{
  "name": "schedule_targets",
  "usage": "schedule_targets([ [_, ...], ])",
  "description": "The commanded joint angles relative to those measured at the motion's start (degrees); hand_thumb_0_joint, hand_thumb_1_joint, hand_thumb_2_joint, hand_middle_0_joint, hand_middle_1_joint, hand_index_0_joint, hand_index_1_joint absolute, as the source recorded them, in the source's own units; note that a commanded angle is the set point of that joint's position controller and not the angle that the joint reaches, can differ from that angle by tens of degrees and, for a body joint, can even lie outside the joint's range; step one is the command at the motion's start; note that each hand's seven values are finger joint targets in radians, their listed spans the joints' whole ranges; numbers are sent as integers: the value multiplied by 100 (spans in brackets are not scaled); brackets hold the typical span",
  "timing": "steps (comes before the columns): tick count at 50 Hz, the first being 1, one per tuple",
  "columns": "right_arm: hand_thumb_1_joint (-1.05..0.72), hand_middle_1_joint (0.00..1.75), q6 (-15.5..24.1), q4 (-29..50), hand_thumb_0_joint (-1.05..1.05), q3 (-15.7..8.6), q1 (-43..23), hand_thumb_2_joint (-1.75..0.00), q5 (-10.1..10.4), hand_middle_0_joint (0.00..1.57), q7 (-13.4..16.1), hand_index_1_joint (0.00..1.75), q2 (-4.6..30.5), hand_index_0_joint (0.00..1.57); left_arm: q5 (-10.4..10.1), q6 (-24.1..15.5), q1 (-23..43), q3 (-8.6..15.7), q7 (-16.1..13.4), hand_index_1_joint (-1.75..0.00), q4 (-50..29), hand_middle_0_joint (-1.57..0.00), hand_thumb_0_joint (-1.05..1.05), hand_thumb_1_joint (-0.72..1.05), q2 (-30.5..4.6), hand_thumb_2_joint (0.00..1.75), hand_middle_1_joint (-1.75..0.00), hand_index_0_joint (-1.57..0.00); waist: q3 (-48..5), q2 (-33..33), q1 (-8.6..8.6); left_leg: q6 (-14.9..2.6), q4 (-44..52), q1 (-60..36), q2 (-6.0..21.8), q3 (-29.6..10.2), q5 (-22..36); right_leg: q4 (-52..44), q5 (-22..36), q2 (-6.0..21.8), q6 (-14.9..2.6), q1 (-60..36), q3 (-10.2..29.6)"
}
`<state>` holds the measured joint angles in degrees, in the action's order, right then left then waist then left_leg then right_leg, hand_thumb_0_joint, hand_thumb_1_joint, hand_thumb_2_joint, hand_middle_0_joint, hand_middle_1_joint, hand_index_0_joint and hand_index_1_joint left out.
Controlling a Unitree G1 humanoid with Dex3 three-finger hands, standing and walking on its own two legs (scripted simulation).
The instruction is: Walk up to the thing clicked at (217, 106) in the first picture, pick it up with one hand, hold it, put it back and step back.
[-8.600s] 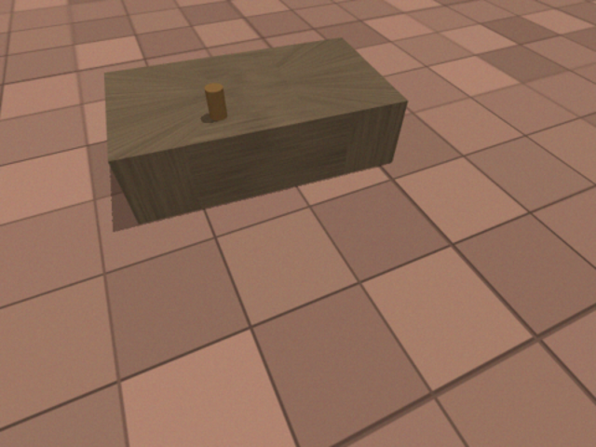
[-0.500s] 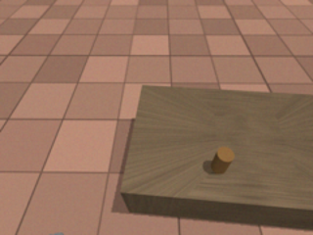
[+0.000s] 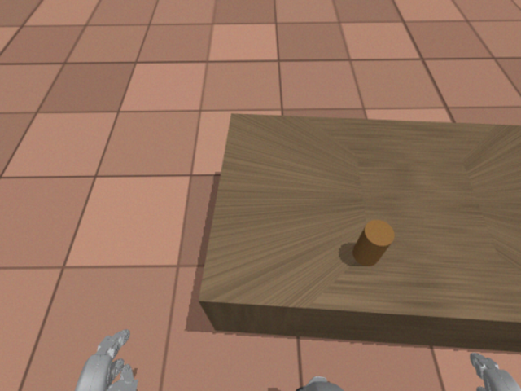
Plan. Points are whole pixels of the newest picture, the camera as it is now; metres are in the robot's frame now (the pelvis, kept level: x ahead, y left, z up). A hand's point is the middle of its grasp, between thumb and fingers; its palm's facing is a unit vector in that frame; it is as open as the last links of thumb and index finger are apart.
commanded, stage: go down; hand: right
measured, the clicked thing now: (372, 244) +0.51 -0.26 -0.32
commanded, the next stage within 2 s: none
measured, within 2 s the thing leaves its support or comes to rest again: neither
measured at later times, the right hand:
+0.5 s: hand (482, 384) +0.17 -0.32 -0.10, palm faces +0.10 +0.95 -0.30, open 17.3 cm
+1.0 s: hand out of the picture +0.28 -0.40 -0.06, palm faces +0.25 +0.95 -0.21, open 17.0 cm
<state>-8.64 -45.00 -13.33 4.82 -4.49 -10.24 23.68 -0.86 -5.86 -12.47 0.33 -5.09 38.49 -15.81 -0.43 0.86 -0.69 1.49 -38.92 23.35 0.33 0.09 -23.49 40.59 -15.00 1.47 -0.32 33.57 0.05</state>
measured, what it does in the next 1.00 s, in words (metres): stands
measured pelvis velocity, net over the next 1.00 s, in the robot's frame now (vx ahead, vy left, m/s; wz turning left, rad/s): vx -0.01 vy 0.00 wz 0.01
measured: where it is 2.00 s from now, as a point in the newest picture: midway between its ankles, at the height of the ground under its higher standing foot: outside the picture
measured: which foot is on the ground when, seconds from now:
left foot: down 0.00-1.00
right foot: down 0.00-1.00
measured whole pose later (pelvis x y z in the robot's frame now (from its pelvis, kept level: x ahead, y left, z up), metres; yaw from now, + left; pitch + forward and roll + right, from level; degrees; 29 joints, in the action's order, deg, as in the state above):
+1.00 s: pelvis -0.01 +0.00 -0.05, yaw +1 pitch +16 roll +4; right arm 6.3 -59.6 -36.7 -15.2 4.0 -28.4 44.5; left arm 1.3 -9.9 -17.2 -2.4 -7.5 38.5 -18.1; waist -3.9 -0.2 -3.0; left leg 1.2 -56.1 42.4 -1.5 1.6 -30.2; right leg 58.5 -21.3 2.9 -0.1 53.8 2.3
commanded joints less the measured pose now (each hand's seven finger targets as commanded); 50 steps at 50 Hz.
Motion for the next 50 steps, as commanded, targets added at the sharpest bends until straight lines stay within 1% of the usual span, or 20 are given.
schedule_targets([
  [1, 48, 5, 459, 1272, 0, -550, -170, -6, -7, 4, -37, 5, 1401, 4, 43, -333, -18, 327, -146, -30, -657, -20, 0, 88, -850, 92, -30, -19, -1658, 432, 7, -213, -27, 900, -172, 185, 935, 60, 677, 14, -32, -1416, 50],
  [3, 45, 5, 376, 1570, 0, -731, 131, -5, 16, 4, -5, 5, 1556, 4, 23, -349, -56, 320, -206, -30, -738, -20, 0, 89, -864, 92, -30, -19, -1970, 491, 70, -200, -66, 845, -182, 208, 1148, 143, 1031, 38, -47, -1584, 105],
  [6, 47, 5, 152, 1882, 0, -849, 422, -5, 123, 4, 36, 5, 1653, 4, -10, -371, -87, 307, -275, -30, -808, -19, 0, 89, -856, 91, -29, -19, -1867, 287, 53, -153, -77, 676, -189, 221, 1439, 242, 1117, -15, -72, -1340, 76],
  [8, 44, 5, -4, 2051, 0, -982, 400, -4, 189, 5, 47, 5, 1814, 4, -33, -380, -44, 265, -321, -30, -843, -19, 0, 89, -840, 91, -29, -19, -1644, 349, 25, -151, -23, 681, -165, 187, 1351, 272, 923, -34, -96, -1144, 62],
  [11, 47, 5, -198, 2094, 0, -995, 503, -6, 274, 4, -3, 5, 1787, 4, -64, -405, 11, 227, -397, -30, -892, -20, 0, 89, -822, 91, -29, -19, -1230, 414, -6, -156, -13, 869, -148, 180, 1205, 305, 730, -39, -102, -914, 56],
  [16, 50, 5, -358, 2259, 0, -1112, 804, -5, 427, 3, -279, 5, 1824, 4, -67, -463, -54, 245, -455, -30, -983, -20, 0, 89, -814, 91, -29, -19, -1251, 422, -1, -145, -111, 917, -147, 201, 1439, 436, 957, -49, -112, -861, 72],
  [19, 53, 5, -348, 2375, 0, -1111, 721, -5, 495, 3, -471, 5, 1780, 4, -43, -510, -81, 262, -466, -30, -1021, -20, 0, 89, -815, 91, -29, -19, -1344, 419, -91, -169, -233, 1070, -176, 250, 1354, 496, 995, 11, -108, -929, 152],
  [21, 53, 6, -228, 2504, 0, -1230, 374, -5, 536, 3, -547, 6, 1954, 4, -10, -537, -100, 261, -462, -30, -982, -20, 0, 89, -837, 91, -29, -19, -1336, 575, -116, -198, -326, 1239, -182, 250, 1164, 518, 833, 24, -83, -840, 188],
  [23, 54, 6, -78, 2535, 0, -1463, 144, -5, 536, 3, -579, 6, 2245, 4, 18, -601, -171, 296, -496, -30, -930, -20, 0, 88, -885, 91, -29, -19, -1603, 488, -138, -166, -459, 1291, -168, 240, 1338, 660, 1026, 31, -111, -895, 222],
  [24, 54, 6, 38, 2667, 0, -1506, -95, -6, 566, 3, -606, 6, 2332, 3, 31, -624, -164, 251, -484, -30, -921, -20, 0, 88, -848, 91, -29, -19, -1578, 553, -146, -168, -500, 1363, -159, 227, 1232, 707, 885, 40, -112, -813, 237],
  [27, 54, 6, 350, 2483, 0, -1897, -739, -5, 638, 3, -653, 6, 2839, 4, 49, -724, -123, 313, -542, -30, -847, -20, 0, 88, -987, 92, -29, -19, -1679, 554, -218, -137, -611, 1498, -112, 147, 1124, 847, 585, 15, -138, -555, 226],
  [28, 54, 5, 466, 2381, 0, -2037, -945, -4, 695, 4, -679, 5, 2971, 4, 59, -733, -98, 257, -538, -30, -817, -20, 0, 88, -929, 91, -29, -19, -1717, 577, -171, -147, -647, 1522, -102, 136, 989, 872, 425, 12, -141, -437, 232],
  [32, 52, 5, 723, 1558, 0, -2207, -1375, -4, 829, 4, -912, 5, 3152, 4, 69, -753, -230, 244, -557, -30, -696, -20, 0, 89, -1049, 91, -29, -19, -2014, 711, -156, -170, -777, 1706, -146, 162, 1048, 996, 644, 35, -116, -639, 256],
  [35, 50, 4, 785, 935, 0, -2365, -1732, -3, 871, 6, -1140, 4, 3422, 5, 76, -696, -351, 195, -493, -30, -668, -20, 0, 90, -1077, 91, -30, -20, -1913, 821, -67, -222, -672, 1637, -175, 197, 759, 862, 372, 27, -92, -472, 271],
  [40, 44, 4, 1025, -125, 0, -2416, -1972, -4, 914, 6, -1589, 4, 3675, 5, 112, -615, -391, 153, -403, -30, -675, -20, 0, 92, -1172, 90, -30, -20, -1626, 739, -40, -288, -668, 1917, -244, 255, 321, 693, 5, 77, -88, -271, 314],
  [43, 40, 5, 1399, -349, 0, -2701, -2247, -7, 923, 5, -1694, 5, 4112, 4, 151, -618, -545, 142, -368, -30, -610, -20, 0, 92, -1195, 90, -30, -21, -1911, 704, 38, -286, -822, 1792, -236, 231, 688, 858, 474, 70, -105, -253, 298],
  [47, 40, 5, 1894, -601, 0, -2801, -2864, -8, 988, 4, -1822, 5, 4285, 4, 192, -617, -667, 164, -349, -30, -563, -20, 0, 91, -1291, 91, -30, -20, -2206, 644, -115, -259, -1033, 2069, -235, 165, 791, 1167, 635, 81, -144, -212, 311],
  [48, 39, 5, 2019, -611, 0, -2902, -3067, -7, 1024, 5, -1865, 5, 4433, 4, 203, -617, -712, 143, -337, -30, -515, -20, 0, 91, -1293, 91, -31, -20, -2376, 633, -78, -273, -1126, 2125, -261, 196, 783, 1207, 710, 106, -130, -254, 349],
  [49, 39, 5, 2125, -633, 0, -2922, -3217, -7, 1023, 5, -1895, 5, 4545, 4, 215, -611, -724, 137, -333, -30, -494, -20, 0, 91, -1354, 91, -31, -20, -2377, 888, -93, -276, -1139, 2209, -245, 174, 699, 1212, 633, 100, -119, -302, 340],
  [50, 37, 4, 2189, -804, 0, -2916, -3328, -7, 1043, 5, -1929, 4, 4524, 4, 221, -609, -744, 88, -335, -30, -494, -20, 0, 90, -1323, 91, -31, -20, -2384, 756, -140, -270, -1140, 2282, -253, 186, 658, 1222, 547, 104, -133, -272, 349],
])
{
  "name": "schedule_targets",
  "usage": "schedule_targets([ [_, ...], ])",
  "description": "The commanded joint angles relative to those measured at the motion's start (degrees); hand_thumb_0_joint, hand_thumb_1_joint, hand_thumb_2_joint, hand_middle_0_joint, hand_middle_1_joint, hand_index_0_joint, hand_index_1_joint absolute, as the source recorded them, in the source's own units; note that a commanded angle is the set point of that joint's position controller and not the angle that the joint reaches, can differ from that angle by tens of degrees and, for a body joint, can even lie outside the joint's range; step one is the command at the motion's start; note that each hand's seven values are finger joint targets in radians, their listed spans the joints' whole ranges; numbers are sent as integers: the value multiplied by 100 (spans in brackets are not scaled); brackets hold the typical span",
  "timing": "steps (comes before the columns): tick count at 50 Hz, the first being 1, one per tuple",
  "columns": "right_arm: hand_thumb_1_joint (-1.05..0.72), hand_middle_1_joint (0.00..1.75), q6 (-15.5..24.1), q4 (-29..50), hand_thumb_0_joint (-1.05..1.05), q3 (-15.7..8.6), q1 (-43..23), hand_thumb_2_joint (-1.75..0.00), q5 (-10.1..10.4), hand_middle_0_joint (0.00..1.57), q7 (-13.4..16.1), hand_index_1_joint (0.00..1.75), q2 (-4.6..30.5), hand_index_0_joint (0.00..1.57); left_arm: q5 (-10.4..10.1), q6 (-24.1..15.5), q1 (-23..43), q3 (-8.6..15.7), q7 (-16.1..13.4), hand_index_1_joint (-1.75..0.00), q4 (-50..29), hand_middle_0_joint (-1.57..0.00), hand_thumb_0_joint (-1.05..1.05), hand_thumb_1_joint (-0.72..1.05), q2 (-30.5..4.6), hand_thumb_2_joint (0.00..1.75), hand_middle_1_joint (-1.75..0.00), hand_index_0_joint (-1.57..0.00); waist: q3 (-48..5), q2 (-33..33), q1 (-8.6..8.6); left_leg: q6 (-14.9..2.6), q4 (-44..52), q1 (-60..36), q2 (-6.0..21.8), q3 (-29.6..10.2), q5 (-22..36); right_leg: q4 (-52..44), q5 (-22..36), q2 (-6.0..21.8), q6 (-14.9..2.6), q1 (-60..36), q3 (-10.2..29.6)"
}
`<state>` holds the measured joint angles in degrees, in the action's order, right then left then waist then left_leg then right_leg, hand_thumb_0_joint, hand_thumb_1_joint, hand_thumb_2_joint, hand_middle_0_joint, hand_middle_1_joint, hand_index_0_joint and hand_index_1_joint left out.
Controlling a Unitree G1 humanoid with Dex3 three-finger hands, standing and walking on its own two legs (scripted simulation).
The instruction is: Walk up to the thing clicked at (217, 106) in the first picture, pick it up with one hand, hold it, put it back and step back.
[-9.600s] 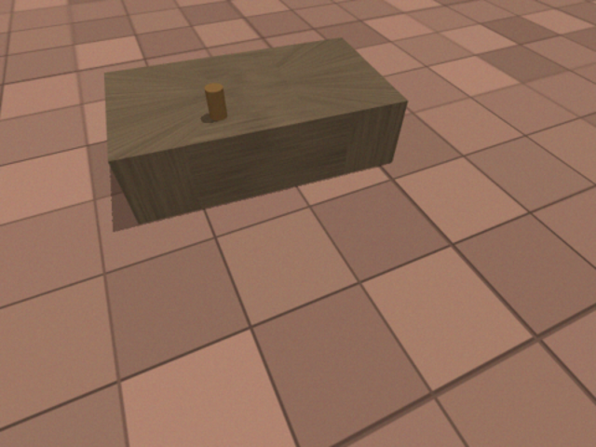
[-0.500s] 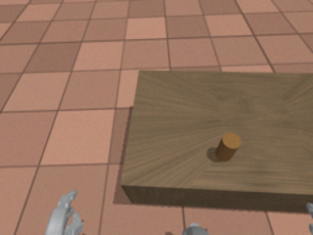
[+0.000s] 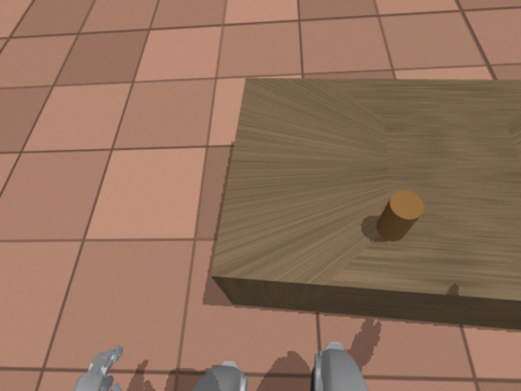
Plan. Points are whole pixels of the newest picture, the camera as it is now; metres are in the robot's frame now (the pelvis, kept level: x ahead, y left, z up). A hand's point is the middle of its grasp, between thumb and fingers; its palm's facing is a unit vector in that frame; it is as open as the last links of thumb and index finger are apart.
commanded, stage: go down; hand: right
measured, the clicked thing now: (398, 217) +0.52 -0.27 -0.28
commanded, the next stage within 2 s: approach in 1.42 s
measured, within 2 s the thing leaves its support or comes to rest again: neither
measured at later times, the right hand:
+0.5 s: hand out of the picture +0.33 -0.44 +0.00, palm faces +0.28 +0.95 -0.16, open 16.3 cm
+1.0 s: hand out of the picture +0.36 -0.45 +0.02, palm faces +0.31 +0.94 -0.13, open 16.8 cm
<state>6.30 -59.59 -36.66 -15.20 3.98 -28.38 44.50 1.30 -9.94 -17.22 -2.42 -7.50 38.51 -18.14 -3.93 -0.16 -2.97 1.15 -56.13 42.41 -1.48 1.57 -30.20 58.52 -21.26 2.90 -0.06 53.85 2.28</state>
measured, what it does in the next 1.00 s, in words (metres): stands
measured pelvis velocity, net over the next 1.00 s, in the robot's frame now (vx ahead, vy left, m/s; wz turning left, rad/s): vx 0.00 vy -0.02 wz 0.02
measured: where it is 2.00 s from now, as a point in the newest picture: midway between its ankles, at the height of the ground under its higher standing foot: outside the picture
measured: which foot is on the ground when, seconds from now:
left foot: down 0.00-1.00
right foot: down 0.00-1.00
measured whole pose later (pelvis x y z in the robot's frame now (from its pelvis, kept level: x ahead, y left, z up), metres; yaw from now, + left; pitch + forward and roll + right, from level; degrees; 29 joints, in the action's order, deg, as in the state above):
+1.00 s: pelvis +0.00 -0.02 -0.01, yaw +1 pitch +20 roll +6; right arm 15.9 -73.9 -41.4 -32.4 3.6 -32.0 55.8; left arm 2.4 -6.8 -17.1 -5.5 -4.5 37.8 -18.9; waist -4.2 -1.7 -4.8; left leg 2.2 -57.2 47.3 -2.3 2.3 -30.2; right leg 62.6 -22.6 3.4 -1.2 60.5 3.4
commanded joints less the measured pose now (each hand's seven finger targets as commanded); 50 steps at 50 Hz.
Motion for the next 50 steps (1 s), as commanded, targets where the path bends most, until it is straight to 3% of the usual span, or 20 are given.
schedule_targets([
  [1, 36, 5, 761, 712, 0, -575, -1453, -8, 169, 5, -143, 5, 2527, 4, 1, -191, -275, 402, -94, -30, -494, -20, 0, 90, -1161, 91, -31, -20, -2120, 948, 120, -251, 558, 487, -90, 44, 1156, -602, 1014, -31, -144, -2339, 148],
  [4, 30, 4, 854, 500, 0, -643, -1717, -7, 120, 6, -191, 4, 2810, 5, 12, -162, -351, 367, -99, -30, -433, -20, 0, 90, -1213, 91, -30, -20, -2175, 1140, 122, -274, 619, 562, -104, 48, 959, -699, 771, -33, -126, -2464, 166],
  [7, 29, 3, 873, 403, 0, -781, -1842, -6, 118, 7, -215, 3, 3081, 5, 31, -118, -468, 347, -75, -30, -375, -20, 0, 91, -1268, 91, -30, -20, -2344, 1217, 180, -276, 671, 443, -118, 67, 1116, -698, 1045, -16, -114, -2641, 184],
  [10, 27, 3, 867, 274, 0, -838, -1923, -6, 47, 8, -204, 3, 3280, 6, 41, -69, -503, 306, -54, -30, -346, -20, 0, 90, -1257, 91, -30, -20, -2186, 1292, 201, -295, 744, 392, -119, 57, 1153, -715, 1086, -29, -120, -2557, 149],
  [14, 27, 3, 887, -35, 0, -787, -1928, -6, 30, 8, -205, 3, 3161, 6, 57, -23, -531, 289, -7, -31, -337, -20, 0, 90, -1223, 91, -30, -20, -2017, 1183, 165, -295, 766, 398, -140, 69, 1274, -678, 1213, -10, -132, -2469, 137],
  [21, 29, 3, 978, -197, 0, -544, -2052, -6, 97, 7, -334, 3, 2920, 6, 35, 36, -498, 300, 68, -31, -446, -20, 0, 90, -1270, 91, -30, -20, -1803, 1147, 54, -301, 780, 669, -153, 96, 996, -751, 791, 50, -144, -2353, 258],
  [24, 28, 3, 1079, 91, 0, -596, -2283, -7, 174, 7, -353, 3, 2988, 5, 29, 32, -567, 316, 83, -30, -429, -20, 0, 89, -1333, 92, -30, -19, -2337, 1264, -17, -281, 684, 638, -145, 87, 1356, -576, 1428, 45, -143, -2731, 252],
  [25, 30, 4, 1119, 81, 0, -753, -2312, -7, 203, 7, -342, 4, 3172, 5, 34, 32, -628, 278, 79, -30, -361, -20, 0, 89, -1315, 92, -30, -19, -2444, 1181, 27, -267, 641, 634, -142, 108, 1446, -488, 1634, 52, -141, -2788, 269],
  [27, 27, 3, 1219, 275, 0, -812, -2462, -7, 225, 7, -350, 3, 3249, 6, 47, 44, -643, 293, 73, -31, -290, -20, 0, 88, -1336, 92, -30, -19, -2679, 1335, 19, -267, 530, 807, -155, 126, 1522, -420, 2079, 118, -76, -3063, 373],
  [29, 28, 3, 1276, 219, 0, -867, -2499, -6, 180, 8, -328, 3, 3359, 6, 60, 76, -661, 260, 69, -30, -263, -19, 0, 89, -1327, 92, -30, -19, -2651, 1474, 86, -272, 509, 900, -150, 134, 1406, -476, 2122, 174, -28, -3198, 465],
  [33, 29, 3, 1235, 129, 0, -952, -2505, -5, 135, 8, -280, 3, 3485, 6, 66, 149, -653, 242, 77, -30, -282, -19, 0, 89, -1305, 92, -29, -19, -2466, 1485, 144, -290, 664, 679, -154, 119, 1328, -601, 1729, 97, -37, -2921, 379],
  [38, 36, 4, 1156, 26, 0, -863, -2584, -6, 99, 7, -263, 4, 3444, 5, 68, 183, -666, 253, 124, -30, -340, -19, 0, 90, -1322, 91, -29, -19, -2329, 1492, 90, -294, 766, 521, -138, 114, 1582, -544, 1844, 52, -126, -2815, 246],
  [41, 38, 4, 1196, -302, 0, -795, -2610, -6, 136, 6, -293, 4, 3306, 5, 63, 197, -602, 174, 165, -30, -375, -19, 0, 90, -1225, 91, -29, -19, -2066, 1228, 18, -295, 715, 673, -148, 117, 1376, -519, 1488, 84, -127, -2489, 298],
  [44, 39, 4, 1262, -473, 0, -716, -2768, -7, 122, 6, -352, 4, 3272, 5, 79, 208, -660, 172, 179, -30, -334, -19, 0, 89, -1259, 92, -29, -19, -2084, 1199, -72, -290, 599, 840, -148, 124, 1410, -391, 1543, 71, -131, -2406, 274],
  [50, 41, 4, 1338, -398, 0, -793, -3104, -7, 159, 5, -411, 4, 3530, 5, 67, 212, -674, 148, 206, -30, -380, -19, 0, 89, -1339, 91, -29, -19, -2339, 1308, -45, -284, 472, 1048, -157, 152, 1160, -403, 1227, 98, -119, -2470, 370],
])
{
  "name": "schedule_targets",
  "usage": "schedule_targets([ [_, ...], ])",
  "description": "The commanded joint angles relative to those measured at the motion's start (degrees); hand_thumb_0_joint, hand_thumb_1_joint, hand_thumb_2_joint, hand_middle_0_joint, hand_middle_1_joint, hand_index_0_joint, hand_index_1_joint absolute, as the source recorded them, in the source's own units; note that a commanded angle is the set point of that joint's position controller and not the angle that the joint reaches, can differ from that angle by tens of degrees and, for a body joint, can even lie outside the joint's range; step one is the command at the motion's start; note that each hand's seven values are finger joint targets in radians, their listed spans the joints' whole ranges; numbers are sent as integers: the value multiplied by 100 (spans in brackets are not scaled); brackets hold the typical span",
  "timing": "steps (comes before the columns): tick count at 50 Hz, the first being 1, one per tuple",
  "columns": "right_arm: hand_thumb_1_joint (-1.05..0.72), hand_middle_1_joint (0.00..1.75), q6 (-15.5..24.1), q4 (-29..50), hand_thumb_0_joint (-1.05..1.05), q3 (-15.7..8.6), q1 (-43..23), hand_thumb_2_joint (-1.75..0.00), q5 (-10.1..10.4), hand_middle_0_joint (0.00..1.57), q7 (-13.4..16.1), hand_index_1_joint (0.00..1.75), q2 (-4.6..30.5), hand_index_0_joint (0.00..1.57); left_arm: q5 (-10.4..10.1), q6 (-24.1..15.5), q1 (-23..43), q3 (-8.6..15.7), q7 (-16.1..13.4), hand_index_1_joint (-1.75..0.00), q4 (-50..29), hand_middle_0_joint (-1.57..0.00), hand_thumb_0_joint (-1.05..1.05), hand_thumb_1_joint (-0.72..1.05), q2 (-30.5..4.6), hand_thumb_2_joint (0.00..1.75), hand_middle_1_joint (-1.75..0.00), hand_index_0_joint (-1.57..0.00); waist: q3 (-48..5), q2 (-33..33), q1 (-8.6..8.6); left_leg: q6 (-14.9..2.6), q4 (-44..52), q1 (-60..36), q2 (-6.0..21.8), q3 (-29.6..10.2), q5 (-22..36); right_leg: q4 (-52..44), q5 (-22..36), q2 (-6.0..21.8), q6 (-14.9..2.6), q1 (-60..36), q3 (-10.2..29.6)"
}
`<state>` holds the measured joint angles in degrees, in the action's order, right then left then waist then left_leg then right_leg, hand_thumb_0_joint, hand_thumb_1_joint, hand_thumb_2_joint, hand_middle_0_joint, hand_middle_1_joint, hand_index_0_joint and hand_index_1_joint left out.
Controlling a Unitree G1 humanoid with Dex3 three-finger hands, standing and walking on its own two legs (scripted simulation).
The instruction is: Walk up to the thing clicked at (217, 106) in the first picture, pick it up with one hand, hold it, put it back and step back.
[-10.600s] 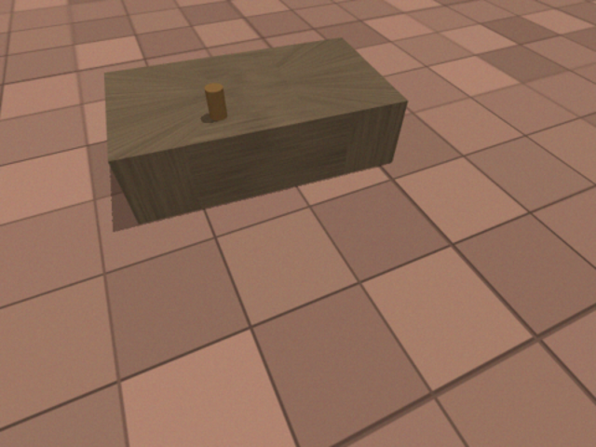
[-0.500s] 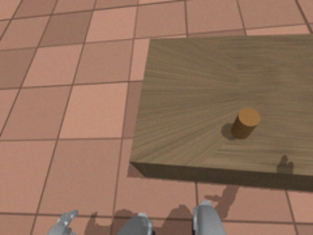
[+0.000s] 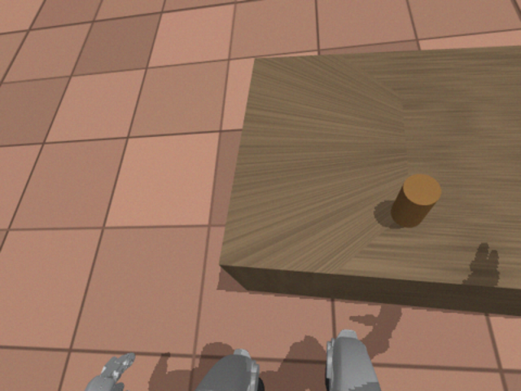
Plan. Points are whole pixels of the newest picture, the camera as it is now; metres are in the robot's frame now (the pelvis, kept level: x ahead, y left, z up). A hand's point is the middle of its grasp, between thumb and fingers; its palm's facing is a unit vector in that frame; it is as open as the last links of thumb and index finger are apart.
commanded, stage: go down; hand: right
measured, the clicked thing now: (413, 202) +0.51 -0.26 -0.27
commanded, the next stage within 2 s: approach in 0.42 s
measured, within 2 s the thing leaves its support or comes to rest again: neither
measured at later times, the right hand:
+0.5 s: hand out of the picture +0.37 -0.45 +0.03, palm faces +0.33 +0.94 -0.12, open 16.9 cm
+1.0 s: hand out of the picture +0.40 -0.40 -0.14, palm faces +0.31 +0.95 +0.03, open 17.2 cm
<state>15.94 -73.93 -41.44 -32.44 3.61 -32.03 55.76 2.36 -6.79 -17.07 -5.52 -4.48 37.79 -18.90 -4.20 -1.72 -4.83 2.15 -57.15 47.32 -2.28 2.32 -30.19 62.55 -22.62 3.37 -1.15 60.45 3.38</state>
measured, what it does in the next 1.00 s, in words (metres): lowers itself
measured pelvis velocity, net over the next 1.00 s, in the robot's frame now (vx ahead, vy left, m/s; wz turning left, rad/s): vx -0.03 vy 0.01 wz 0.12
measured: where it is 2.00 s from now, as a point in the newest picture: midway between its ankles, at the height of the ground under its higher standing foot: outside the picture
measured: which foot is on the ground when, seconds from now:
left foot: down 0.00-1.00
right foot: down 0.00-1.00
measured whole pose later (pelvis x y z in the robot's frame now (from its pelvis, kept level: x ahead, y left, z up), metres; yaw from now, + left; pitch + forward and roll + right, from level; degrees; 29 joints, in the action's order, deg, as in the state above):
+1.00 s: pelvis -0.03 +0.01 -0.15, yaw +7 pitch +34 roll +10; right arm 33.3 -73.9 -51.5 -40.6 14.8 -38.4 55.5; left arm 4.8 -7.1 -8.2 -9.6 -3.2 34.8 -18.9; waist -7.5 -2.8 -7.3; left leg 1.9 -95.9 86.7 -5.4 4.4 -43.6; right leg 98.9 -32.7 5.4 -0.1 100.8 7.4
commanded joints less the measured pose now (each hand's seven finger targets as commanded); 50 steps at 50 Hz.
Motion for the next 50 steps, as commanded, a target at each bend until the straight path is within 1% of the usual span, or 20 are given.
schedule_targets([
  [1, 39, 4, 381, 1084, 0, -305, -1455, -7, 199, 5, -48, 4, 2446, 5, -45, -88, -675, 457, -99, -30, -298, -19, 0, 90, -1267, 91, -30, -19, -2322, 1577, 134, -389, 586, 583, -77, 72, 1088, -838, 1274, 47, 5, -3175, 261],
  [4, 41, 4, 396, 1397, 0, -453, -1591, -7, 180, 5, -18, 4, 2742, 5, -50, -88, -683, 470, -109, -29, -344, -19, 0, 90, -1326, 91, -29, -19, -2741, 1781, 218, -386, 575, 398, -62, 80, 1216, -838, 1472, 40, 12, -3395, 262],
  [10, 39, 4, 350, 1240, 0, -516, -1607, -7, 108, 6, 72, 4, 2852, 5, -61, -28, -712, 425, -101, -29, -292, -19, 0, 91, -1263, 91, -29, -19, -2512, 1734, 256, -417, 623, 473, -99, 107, 1024, -974, 1225, 97, 47, -3328, 370],
  [13, 39, 4, 289, 912, 0, -324, -1446, -7, 79, 6, 65, 4, 2587, 5, -54, -27, -728, 450, -87, -29, -302, -19, 0, 91, -1279, 91, -29, -19, -2342, 1703, 174, -411, 694, 423, -99, 95, 1071, -977, 1234, 92, 41, -3248, 313],
  [16, 40, 4, 349, 937, 0, -348, -1669, -7, 114, 6, 48, 4, 2658, 5, -54, -35, -697, 397, -66, -29, -282, -19, 0, 90, -1228, 91, -29, -19, -2165, 1704, 113, -421, 660, 557, -100, 80, 1034, -900, 1101, 75, 30, -3024, 272],
  [21, 39, 4, 427, 744, 0, -244, -1753, -7, 149, 6, -33, 4, 2612, 5, -61, -70, -637, 386, -60, -30, -293, -19, 0, 89, -1261, 91, -29, -19, -1809, 1609, 80, -428, 567, 877, -107, 87, 593, -1019, 216, 125, 43, -2685, 429],
  [22, 40, 4, 416, 658, 0, -199, -1696, -8, 162, 5, -63, 4, 2488, 5, -62, -87, -662, 408, -65, -29, -337, -19, 0, 90, -1297, 91, -29, -19, -2034, 1584, 66, -417, 532, 786, -103, 84, 782, -940, 536, 96, 32, -2773, 357],
  [23, 39, 4, 451, 839, 0, -411, -1753, -7, 221, 6, -74, 4, 2770, 5, -60, -92, -654, 386, -72, -29, -311, -19, 0, 90, -1286, 91, -29, -19, -2137, 1615, 127, -417, 495, 806, -112, 108, 768, -903, 557, 101, 45, -2786, 393],
  [25, 38, 4, 478, 812, 0, -339, -1812, -8, 279, 6, -164, 4, 2657, 5, -48, -95, -644, 398, -80, -30, -343, -19, 0, 90, -1339, 91, -29, -19, -2308, 1754, 100, -412, 392, 938, -118, 116, 819, -838, 821, 132, 75, -2980, 440],
  [27, 43, 5, 509, 777, 0, -512, -1800, -9, 282, 4, -199, 5, 2854, 4, -36, -87, -762, 365, -96, -30, -227, -20, 0, 87, -1335, 92, -29, -19, -2604, 1622, 106, -391, 280, 1013, -128, 142, 969, -662, 1287, 180, 86, -3140, 490],
  [28, 43, 5, 533, 713, 0, -431, -1759, -9, 310, 5, -216, 5, 2731, 4, -22, -92, -718, 356, -97, -30, -267, -19, 0, 87, -1343, 92, -29, -18, -2559, 1697, 95, -393, 212, 1061, -125, 133, 1062, -559, 1487, 147, 82, -3078, 427],
  [29, 42, 5, 575, 653, 0, -520, -1714, -9, 373, 5, -221, 5, 2730, 5, -12, -97, -711, 330, -92, -30, -244, -19, 0, 86, -1315, 92, -29, -18, -2520, 1604, 120, -389, 155, 1095, -127, 139, 1105, -460, 1560, 144, 72, -2941, 421],
  [30, 43, 5, 613, 430, 0, -430, -1641, -9, 376, 5, -231, 5, 2535, 4, 2, -101, -745, 328, -83, -30, -184, -19, 0, 87, -1315, 92, -28, -18, -2505, 1421, 38, -377, 66, 1131, -141, 133, 1260, -271, 1840, 115, 35, -2780, 353],
  [34, 42, 5, 1089, 300, 0, -531, -1809, -9, 577, 5, -270, 5, 2302, 5, 58, -139, -496, 198, 0, -30, -228, -19, 0, 86, -1213, 92, -29, -18, -2208, 1321, -5, -406, -497, 1918, -161, 137, 826, 228, 1221, 138, 8, -1916, 354],
  [38, 45, 5, 1643, 333, 0, -608, -1553, -8, 891, 5, -384, 5, 1940, 5, 86, -211, -315, 146, 54, -30, -393, -19, 0, 88, -1233, 92, -29, -18, -2440, 1299, -1, -407, -1256, 2703, -193, 165, 491, 915, 808, 168, -1, -1150, 398],
  [40, 47, 5, 1848, 428, 0, -713, -1393, -7, 1086, 6, -481, 5, 1875, 5, 99, -228, -229, 94, 60, -30, -469, -19, 0, 88, -1225, 92, -29, -18, -2759, 1312, 0, -385, -1689, 3086, -221, 195, 491, 1387, 955, 178, -11, -898, 425],
  [43, 48, 4, 2125, 1073, 0, -1176, -1749, -4, 1350, 6, -592, 4, 2365, 5, 136, -187, -176, 58, 35, -30, -494, -19, 0, 90, -1286, 91, -29, -19, -3557, 1674, 114, -350, -2400, 3620, -228, 213, 731, 2168, 1623, 224, 3, -760, 495],
  [45, 47, 3, 2167, 994, 0, -1252, -1736, -4, 1421, 7, -660, 3, 2367, 6, 160, -133, -110, 50, 18, -30, -486, -19, 0, 90, -1276, 91, -30, -19, -3591, 1740, 117, -326, -2730, 3969, -250, 247, 668, 2508, 1590, 263, 15, -557, 545],
  [46, 48, 3, 2155, 862, 0, -1205, -1653, -3, 1417, 7, -700, 3, 2216, 6, 187, -107, -72, 49, 27, -30, -444, -19, 0, 90, -1269, 91, -30, -19, -3496, 1768, 96, -324, -2897, 4131, -247, 261, 641, 2663, 1579, 272, 43, -396, 561],
  [50, 48, 3, 2018, 1494, 0, -1385, -2585, -2, 1131, 8, -667, 3, 2868, 6, 301, 30, -2, 134, 30, -30, -394, -19, 0, 93, -1427, 90, -30, -20, -4088, 2442, 221, -345, -3448, 4654, -265, 268, 549, 3118, 1561, 348, 120, -547, 614],
])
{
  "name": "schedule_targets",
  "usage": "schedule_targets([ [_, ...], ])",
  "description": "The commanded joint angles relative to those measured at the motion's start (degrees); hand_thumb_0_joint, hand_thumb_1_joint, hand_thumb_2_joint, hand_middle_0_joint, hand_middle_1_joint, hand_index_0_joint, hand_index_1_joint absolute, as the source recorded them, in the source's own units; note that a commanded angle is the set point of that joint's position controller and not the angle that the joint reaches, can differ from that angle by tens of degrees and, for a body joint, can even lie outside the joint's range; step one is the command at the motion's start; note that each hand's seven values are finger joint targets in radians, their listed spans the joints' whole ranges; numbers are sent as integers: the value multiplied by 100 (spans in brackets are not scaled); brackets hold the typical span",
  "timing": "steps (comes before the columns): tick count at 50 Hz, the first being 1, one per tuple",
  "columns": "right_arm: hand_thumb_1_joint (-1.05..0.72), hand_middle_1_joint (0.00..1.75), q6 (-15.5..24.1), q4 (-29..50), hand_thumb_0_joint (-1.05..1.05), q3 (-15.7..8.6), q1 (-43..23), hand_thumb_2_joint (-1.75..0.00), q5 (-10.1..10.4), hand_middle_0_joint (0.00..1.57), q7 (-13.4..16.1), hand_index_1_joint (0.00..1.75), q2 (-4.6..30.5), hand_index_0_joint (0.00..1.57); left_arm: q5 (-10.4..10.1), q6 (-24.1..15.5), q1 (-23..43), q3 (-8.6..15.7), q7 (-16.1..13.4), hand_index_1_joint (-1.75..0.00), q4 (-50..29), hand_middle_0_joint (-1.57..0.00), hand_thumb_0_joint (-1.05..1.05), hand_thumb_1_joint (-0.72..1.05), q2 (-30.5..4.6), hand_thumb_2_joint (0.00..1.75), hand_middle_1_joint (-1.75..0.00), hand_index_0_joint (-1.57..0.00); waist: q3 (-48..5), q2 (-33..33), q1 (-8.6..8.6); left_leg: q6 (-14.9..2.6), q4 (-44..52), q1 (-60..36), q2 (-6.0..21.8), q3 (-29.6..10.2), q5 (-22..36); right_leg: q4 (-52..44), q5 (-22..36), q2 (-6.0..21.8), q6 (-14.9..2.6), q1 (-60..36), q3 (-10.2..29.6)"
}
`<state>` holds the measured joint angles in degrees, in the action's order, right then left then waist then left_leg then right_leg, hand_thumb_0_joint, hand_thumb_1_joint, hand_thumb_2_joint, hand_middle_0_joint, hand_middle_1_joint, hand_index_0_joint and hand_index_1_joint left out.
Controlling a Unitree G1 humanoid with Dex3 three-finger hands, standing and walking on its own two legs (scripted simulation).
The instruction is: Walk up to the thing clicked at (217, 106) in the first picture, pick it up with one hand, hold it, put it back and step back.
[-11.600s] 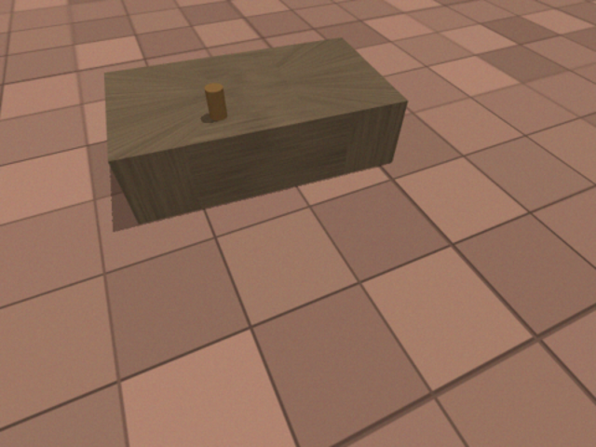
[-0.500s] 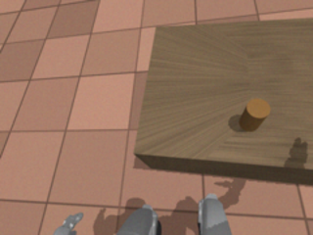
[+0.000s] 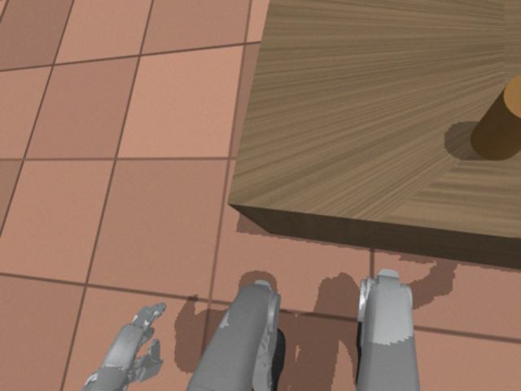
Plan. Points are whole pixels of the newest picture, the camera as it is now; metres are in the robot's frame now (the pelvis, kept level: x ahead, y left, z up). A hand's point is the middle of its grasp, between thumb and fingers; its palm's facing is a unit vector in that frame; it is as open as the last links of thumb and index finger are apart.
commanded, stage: approach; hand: right
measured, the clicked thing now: (513, 121) +0.50 -0.33 -0.12
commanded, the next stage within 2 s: close in in 0.12 s
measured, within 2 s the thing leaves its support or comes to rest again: neither
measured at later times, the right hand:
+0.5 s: hand out of the picture +0.42 -0.36 -0.13, palm faces +0.38 +0.92 +0.00, open 17.4 cm
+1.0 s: hand (513, 167) +0.43 -0.32 -0.12, palm faces +0.39 +0.92 +0.00, open 17.2 cm
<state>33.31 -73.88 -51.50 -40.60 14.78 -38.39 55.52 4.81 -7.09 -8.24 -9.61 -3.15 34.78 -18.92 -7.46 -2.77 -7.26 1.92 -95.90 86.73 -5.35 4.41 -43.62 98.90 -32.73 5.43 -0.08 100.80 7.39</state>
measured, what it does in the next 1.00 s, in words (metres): lowers itself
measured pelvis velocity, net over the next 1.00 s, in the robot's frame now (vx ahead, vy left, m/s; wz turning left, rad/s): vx -0.04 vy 0.04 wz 0.06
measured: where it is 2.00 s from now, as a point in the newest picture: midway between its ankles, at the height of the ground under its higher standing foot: (316, 376)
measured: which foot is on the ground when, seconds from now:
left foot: down 0.00-1.00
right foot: down 0.00-1.00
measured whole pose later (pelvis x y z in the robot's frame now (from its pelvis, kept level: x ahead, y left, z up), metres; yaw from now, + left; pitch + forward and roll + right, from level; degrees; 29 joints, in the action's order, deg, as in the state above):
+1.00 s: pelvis -0.04 +0.04 -0.13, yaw +4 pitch +34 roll +7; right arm 25.7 -57.1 -39.7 -44.0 11.2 -16.7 40.3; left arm 4.9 1.1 -4.8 -5.4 -0.1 36.6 -17.6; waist -5.5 -1.6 -5.4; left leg -0.7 -121.4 111.9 -8.4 6.1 -44.6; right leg 119.4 -31.2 7.3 3.1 123.4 10.8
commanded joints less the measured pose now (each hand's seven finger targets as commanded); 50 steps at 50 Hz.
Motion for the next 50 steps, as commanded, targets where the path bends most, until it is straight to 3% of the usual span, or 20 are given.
schedule_targets([
  [1, 48, 3, 181, 1440, 0, -354, -1837, -3, -63, 7, 14, 3, 2849, 6, 70, 93, -866, 586, -94, -30, -79, -19, 0, 92, -1448, 90, -31, -20, -3789, 2575, 441, -326, 316, 891, 37, 81, 1778, -460, 2392, 165, 28, -4545, 252],
  [5, 49, 4, -74, 1701, 0, -248, -2195, -3, -426, 6, 314, 4, 2921, 5, 163, 195, -855, 611, -4, -30, -15, -19, 0, 94, -1407, 90, -31, -20, -4371, 2839, 426, -351, -52, 1068, -22, 137, 1761, 24, 2218, 179, 26, -4258, 168],
  [9, 51, 3, -103, 1197, 0, 163, -2291, -3, -552, 6, 640, 3, 2203, 5, 232, 327, -742, 552, 105, -30, 77, -20, 0, 95, -1323, 90, -32, -21, -3586, 2400, 122, -358, -486, 1837, -86, 340, 1181, 410, 1297, 208, -6, -3157, 317],
  [11, 53, 3, -19, 1642, 0, 111, -2333, -2, -645, 6, 843, 3, 2405, 5, 230, 396, -737, 471, 147, -31, -17, -20, 0, 95, -1327, 90, -32, -21, -3793, 2573, 236, -409, -708, 1893, -76, 403, 1120, 410, 1035, 185, 28, -3157, 374],
  [14, 52, 2, -127, 1297, 0, 186, -1761, 0, -647, 7, 1109, 2, 1992, 6, 189, 525, -556, 520, 232, -31, -178, -20, 0, 93, -1334, 89, -32, -21, -3502, 2347, 324, -423, -905, 2044, -105, 449, 759, 504, 439, 152, -5, -2507, 355],
  [16, 52, 2, -95, 1969, 0, 503, -2182, 0, -504, 7, 1233, 2, 1521, 6, 161, 566, -605, 467, 270, -31, -188, -20, 0, 93, -1197, 89, -32, -22, -3783, 2420, 272, -436, -958, 2042, -121, 451, 895, 677, 486, 142, -11, -2442, 273],
  [17, 52, 2, -119, 2115, 0, 233, -2026, 0, -462, 7, 1339, 2, 1809, 6, 150, 588, -541, 504, 267, -31, -302, -20, 0, 93, -1284, 89, -32, -21, -3873, 2447, 329, -431, -963, 1896, -129, 480, 922, 735, 544, 142, -17, -2408, 254],
  [18, 53, 2, -118, 2552, 0, 548, -2213, 0, -421, 6, 1396, 2, 1423, 5, 112, 613, -527, 470, 282, -31, -289, -20, 0, 93, -1133, 89, -32, -21, -4108, 2492, 358, -442, -1009, 1899, -127, 476, 1004, 764, 590, 125, -9, -2497, 221],
  [19, 50, 2, -231, 2283, 0, 297, -1754, 0, -465, 7, 1527, 2, 1666, 5, 83, 638, -518, 659, 268, -31, -331, -20, 0, 93, -1307, 89, -32, -21, -4023, 2406, 427, -446, -982, 1898, -133, 462, 860, 788, 495, 128, -27, -2310, 162],
  [21, 47, 2, -310, 2596, 0, 662, -1688, -1, -441, 7, 1654, 2, 1028, 5, 33, 682, -494, 723, 296, -31, -291, -20, 0, 93, -1209, 90, -32, -21, -3911, 2246, 369, -446, -941, 1929, -150, 471, 771, 795, 266, 114, -48, -2087, 95],
  [23, 44, 2, -298, 3735, 0, 763, -2066, -2, -410, 6, 1818, 2, 1049, 5, -10, 717, -655, 766, 295, -30, -295, -19, 0, 93, -1138, 89, -32, -21, -4575, 2554, 535, -480, -963, 1710, -152, 412, 1024, 738, 565, 114, -19, -2468, 23],
  [24, 42, 3, -397, 3605, 0, 752, -1736, -4, -410, 5, 1913, 3, 1025, 4, -58, 741, -586, 844, 276, -30, -333, -19, 0, 94, -1182, 89, -32, -21, -4510, 2575, 581, -489, -934, 1751, -147, 403, 886, 662, 433, 113, -21, -2494, 8],
  [26, 44, 3, -645, 2656, 0, 1186, -1381, -4, -337, 5, 2018, 3, -15, 4, -92, 734, -528, 889, 274, -30, -236, -19, 0, 93, -1017, 89, -32, -21, -3219, 1763, 175, -428, -609, 1876, -206, 406, 470, 675, -241, 134, -106, -1483, -14],
  [30, 44, 4, -567, 3645, 0, 889, -1593, -5, -277, 5, 2254, 4, 592, 4, -114, 718, -615, 935, 243, -30, -231, -20, 0, 95, -1060, 88, -32, -22, -3678, 1796, 457, -449, -550, 1569, -204, 210, 517, 754, -101, 127, -106, -1415, -103],
  [33, 42, 4, -529, 2900, 0, 972, -1232, -6, -285, 4, 2385, 4, 184, 3, -82, 705, -450, 844, 247, -30, -163, -21, 0, 93, -893, 88, -32, -22, -3192, 1303, 361, -394, -594, 1584, -232, 244, 651, 851, -15, 150, -166, -1051, -76],
  [36, 45, 4, -262, 3167, 0, 669, -1629, -5, -244, 4, 2468, 4, 619, 3, -34, 702, -465, 796, 216, -30, -89, -21, 0, 94, -855, 88, -32, -22, -3132, 1213, 348, -373, -594, 1451, -216, 90, 743, 1024, 90, 149, -195, -678, -96],
  [43, 44, 5, -272, 2436, 0, 1119, -1571, -9, -270, 3, 2180, 5, -34, 2, 37, 727, -487, 864, 218, -31, -34, -21, 0, 89, -961, 90, -31, -21, -3235, 1181, 147, -354, -669, 1323, -228, 48, 1155, 1157, 485, 190, -187, -849, -53],
  [47, 43, 6, -369, 2867, 0, 920, -1773, -10, -254, 3, 2101, 6, 504, 2, 5, 757, -578, 818, 217, -31, -64, -21, 0, 88, -1011, 91, -30, -21, -3982, 1494, 333, -354, -770, 1055, -242, 107, 1522, 1221, 953, 199, -147, -1395, -55],
  [49, 43, 5, -412, 2955, 0, 1043, -1847, -8, -271, 5, 2094, 5, 363, 4, -14, 776, -528, 841, 223, -31, -72, -21, 0, 88, -1012, 91, -30, -20, -3991, 1588, 389, -394, -845, 1222, -254, 169, 1440, 1151, 894, 195, -130, -1481, -73],
  [50, 47, 1, -421, 3056, 0, 838, -1793, 0, -304, 10, 2137, 1, 647, 8, -17, 792, -618, 869, 226, -31, -22, -21, 0, 91, -1042, 89, -31, -22, -4149, 1737, 525, -413, -892, 1183, -268, 178, 1495, 1098, 1005, 196, -115, -1637, -94],
])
